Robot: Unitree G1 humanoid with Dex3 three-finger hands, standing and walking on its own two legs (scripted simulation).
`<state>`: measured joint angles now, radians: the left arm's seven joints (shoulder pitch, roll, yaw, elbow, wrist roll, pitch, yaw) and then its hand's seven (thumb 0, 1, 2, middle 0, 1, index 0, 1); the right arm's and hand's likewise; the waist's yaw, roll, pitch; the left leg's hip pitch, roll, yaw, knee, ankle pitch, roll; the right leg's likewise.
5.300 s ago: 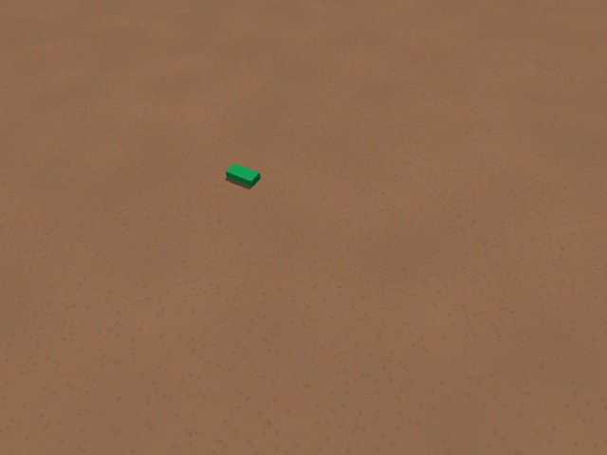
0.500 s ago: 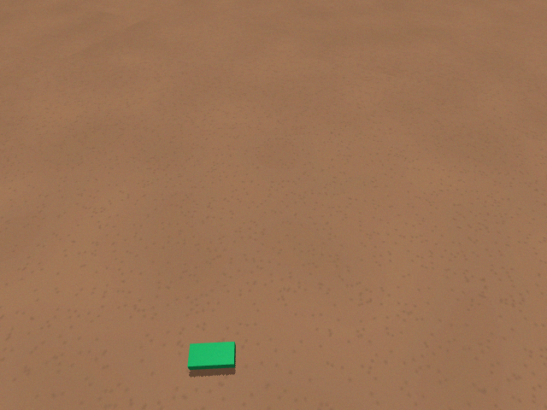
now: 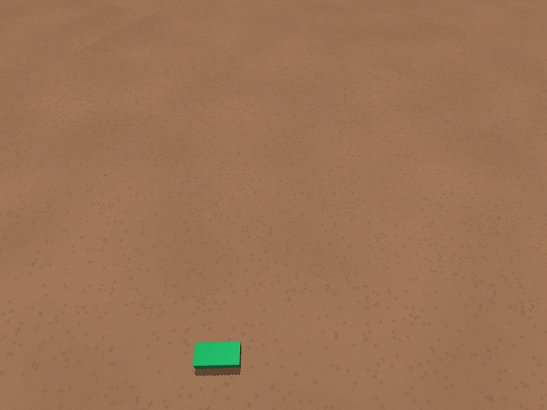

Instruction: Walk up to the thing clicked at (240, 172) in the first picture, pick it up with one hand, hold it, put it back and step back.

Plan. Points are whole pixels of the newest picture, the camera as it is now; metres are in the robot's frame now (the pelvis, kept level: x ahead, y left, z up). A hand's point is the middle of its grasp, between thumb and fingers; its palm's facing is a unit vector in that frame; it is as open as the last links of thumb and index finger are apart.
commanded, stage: walk up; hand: left
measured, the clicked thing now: (218, 355) +0.43 +0.22 -0.76
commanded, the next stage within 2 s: stand in 0.16 s
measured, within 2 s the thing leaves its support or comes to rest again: neither
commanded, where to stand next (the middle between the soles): +0.06 -0.02 m, yaw -2 degrees
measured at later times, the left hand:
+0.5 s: hand out of the picture +0.09 +0.25 -0.15, palm faces -0.01 -0.94 -0.34, open 7.4 cm
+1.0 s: hand out of the picture +0.08 +0.25 -0.15, palm faces -0.02 -0.94 -0.34, open 7.4 cm
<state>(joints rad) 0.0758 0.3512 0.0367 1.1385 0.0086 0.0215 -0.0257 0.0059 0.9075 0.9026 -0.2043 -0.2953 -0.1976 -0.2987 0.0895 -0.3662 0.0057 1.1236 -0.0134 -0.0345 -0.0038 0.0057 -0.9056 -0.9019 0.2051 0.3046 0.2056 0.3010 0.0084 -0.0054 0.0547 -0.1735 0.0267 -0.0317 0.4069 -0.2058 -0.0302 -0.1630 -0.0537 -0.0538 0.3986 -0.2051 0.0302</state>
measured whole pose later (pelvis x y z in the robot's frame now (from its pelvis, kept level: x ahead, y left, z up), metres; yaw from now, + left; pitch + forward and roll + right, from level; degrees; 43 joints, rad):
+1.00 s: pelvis +0.01 -0.01 +0.00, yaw +0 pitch -2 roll +0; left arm 0.09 0.35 0.01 1.15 0.01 -0.01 -0.01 0.01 0.91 0.90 -0.21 -0.30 -0.20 -0.30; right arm 0.09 -0.36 0.01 1.16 -0.01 -0.01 0.01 0.01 -0.91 -0.90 0.20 0.30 0.20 0.30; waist 0.00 0.01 0.05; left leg -0.12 0.04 -0.03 0.32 -0.17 -0.04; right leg -0.12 -0.04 -0.06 0.34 -0.18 0.02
